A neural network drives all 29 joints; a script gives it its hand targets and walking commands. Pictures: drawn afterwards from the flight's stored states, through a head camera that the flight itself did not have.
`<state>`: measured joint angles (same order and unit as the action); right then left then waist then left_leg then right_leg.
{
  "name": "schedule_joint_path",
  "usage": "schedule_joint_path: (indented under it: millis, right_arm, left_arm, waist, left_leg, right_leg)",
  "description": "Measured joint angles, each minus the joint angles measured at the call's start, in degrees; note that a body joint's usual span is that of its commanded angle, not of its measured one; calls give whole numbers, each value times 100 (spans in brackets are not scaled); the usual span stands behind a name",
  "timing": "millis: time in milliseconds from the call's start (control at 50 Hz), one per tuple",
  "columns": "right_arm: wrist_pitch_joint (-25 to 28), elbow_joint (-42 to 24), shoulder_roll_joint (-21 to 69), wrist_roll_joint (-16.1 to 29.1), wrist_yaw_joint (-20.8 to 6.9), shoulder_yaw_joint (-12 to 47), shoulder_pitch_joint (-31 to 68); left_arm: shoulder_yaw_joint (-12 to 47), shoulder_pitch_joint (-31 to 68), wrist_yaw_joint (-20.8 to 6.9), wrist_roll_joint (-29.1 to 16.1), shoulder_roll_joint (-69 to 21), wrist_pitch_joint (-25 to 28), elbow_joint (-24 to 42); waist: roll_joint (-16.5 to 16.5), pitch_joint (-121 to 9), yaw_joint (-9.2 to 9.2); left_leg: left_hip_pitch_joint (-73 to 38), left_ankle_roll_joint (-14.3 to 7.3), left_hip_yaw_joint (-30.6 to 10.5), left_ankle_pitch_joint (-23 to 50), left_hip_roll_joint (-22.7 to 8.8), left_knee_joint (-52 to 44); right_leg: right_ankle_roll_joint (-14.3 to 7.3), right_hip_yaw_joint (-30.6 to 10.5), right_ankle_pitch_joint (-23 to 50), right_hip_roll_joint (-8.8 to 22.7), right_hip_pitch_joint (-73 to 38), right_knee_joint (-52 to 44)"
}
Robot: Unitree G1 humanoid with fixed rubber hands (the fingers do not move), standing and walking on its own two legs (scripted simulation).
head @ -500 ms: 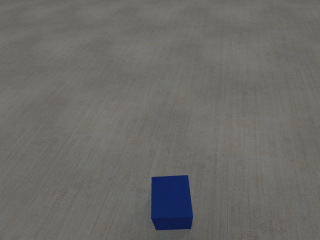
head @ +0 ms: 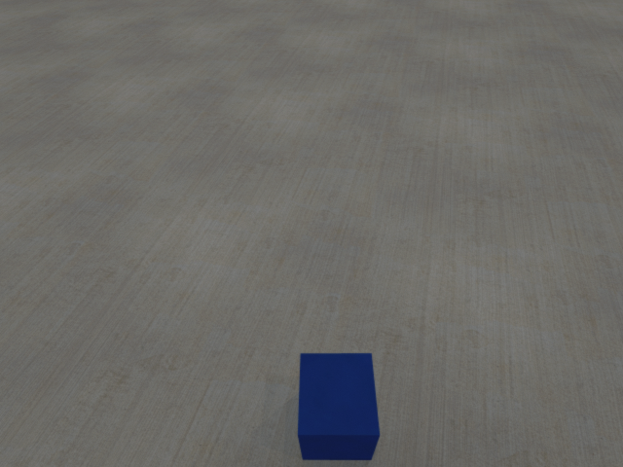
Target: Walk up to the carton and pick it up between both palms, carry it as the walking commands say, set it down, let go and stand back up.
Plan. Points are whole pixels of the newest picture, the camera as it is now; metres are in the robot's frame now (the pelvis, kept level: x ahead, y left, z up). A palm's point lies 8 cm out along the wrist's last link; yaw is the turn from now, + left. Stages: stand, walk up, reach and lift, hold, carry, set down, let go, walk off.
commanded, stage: stand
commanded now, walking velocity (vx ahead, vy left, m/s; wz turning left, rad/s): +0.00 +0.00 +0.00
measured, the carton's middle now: (336, 407) +0.42 -0.03 -0.66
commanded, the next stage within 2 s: reach and lift in 0.14 s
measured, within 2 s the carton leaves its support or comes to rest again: neither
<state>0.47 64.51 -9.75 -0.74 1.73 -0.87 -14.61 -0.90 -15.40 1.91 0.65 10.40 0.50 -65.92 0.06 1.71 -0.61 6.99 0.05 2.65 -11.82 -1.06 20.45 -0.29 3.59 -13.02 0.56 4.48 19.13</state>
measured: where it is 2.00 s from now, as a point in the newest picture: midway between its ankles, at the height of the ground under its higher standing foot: outside the picture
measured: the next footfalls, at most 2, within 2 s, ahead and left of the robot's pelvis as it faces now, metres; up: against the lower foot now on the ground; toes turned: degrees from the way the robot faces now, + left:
none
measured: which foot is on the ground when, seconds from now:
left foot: down 0.00-1.00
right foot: down 0.00-1.00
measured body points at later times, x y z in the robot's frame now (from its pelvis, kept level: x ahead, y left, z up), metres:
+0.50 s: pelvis -0.01 +0.00 -0.03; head +0.07 +0.00 +0.42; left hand +0.15 +0.21 -0.15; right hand +0.14 -0.24 -0.15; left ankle -0.01 +0.12 -0.75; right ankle -0.03 -0.11 -0.75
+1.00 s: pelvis -0.10 +0.00 -0.09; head +0.06 +0.00 +0.33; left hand +0.24 +0.19 -0.19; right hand +0.23 -0.23 -0.19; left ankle -0.01 +0.12 -0.75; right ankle -0.03 -0.11 -0.75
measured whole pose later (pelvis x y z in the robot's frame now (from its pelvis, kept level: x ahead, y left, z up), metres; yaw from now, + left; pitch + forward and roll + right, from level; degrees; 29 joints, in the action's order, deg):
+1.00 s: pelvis -0.10 +0.00 -0.09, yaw -1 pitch +16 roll +0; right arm -28.4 39.4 -12.9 0.7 -1.7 -8.8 29.6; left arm -7.3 28.1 2.5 -0.6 9.2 -30.1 -35.8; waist 0.0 5.1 -0.6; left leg 56.8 -0.4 2.4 -19.0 -2.0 59.3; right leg -1.1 2.4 -21.5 1.2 55.7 60.6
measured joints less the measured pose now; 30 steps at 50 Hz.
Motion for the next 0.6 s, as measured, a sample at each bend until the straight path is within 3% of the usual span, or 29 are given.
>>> schedule_joint_path:
  millis: [140,160,240,320,380,460,600]
  right_arm:
    - [14,102,32,-3,10,23,-89]
    - [-118,-272,5,107,4,71,-140]
    - [-1219,-1771,-255,313,3,141,719]
    - [-2749,-2537,-380,230,-108,-7,1650]
    - [-3317,-2860,-356,169,-264,-118,1663]
    - [-3304,-3263,-244,-53,-469,-288,1217]
    - [-2542,-3422,-92,-166,-590,-464,1240]
  left_arm:
    - [7,-60,22,-7,-86,24,-2]
    - [86,-85,21,-186,-71,-148,416]
    - [272,821,34,-467,101,-1290,1999]
    - [205,1808,14,-499,208,-2811,2686]
    - [100,1812,-21,-322,39,-3395,3056]
    - [-22,1375,-73,-36,-276,-3387,3467]
    - [-193,1140,-132,143,-402,-2682,3872]
  waist:
    - [-7,-6,-17]
    - [-17,-114,9]
    - [-53,-150,45]
    - [7,-154,76]
    - [-21,-279,19]
    - [-39,-401,39]
    - [-14,-403,66]
  left_leg:
    - [6,-10,13,5,19,-25]
    - [285,-30,14,-124,16,198]
    - [1377,-38,54,-482,-52,1326]
    - [1853,-59,151,-587,-58,1649]
    - [1989,-72,118,-537,-30,1544]
    - [2236,-78,58,-522,-12,1531]
    - [3360,-46,-38,-740,-28,2383]
  right_leg:
    - [10,-12,-14,20,28,17]
    - [-29,-31,-154,15,321,257]
    - [-18,-111,-494,0,1449,1400]
    - [13,-218,-607,12,2004,1817]
    - [4,-185,-564,31,2116,1697]
    - [4,-129,-551,44,2322,1651]
    - [-17,-61,-809,63,3416,2512]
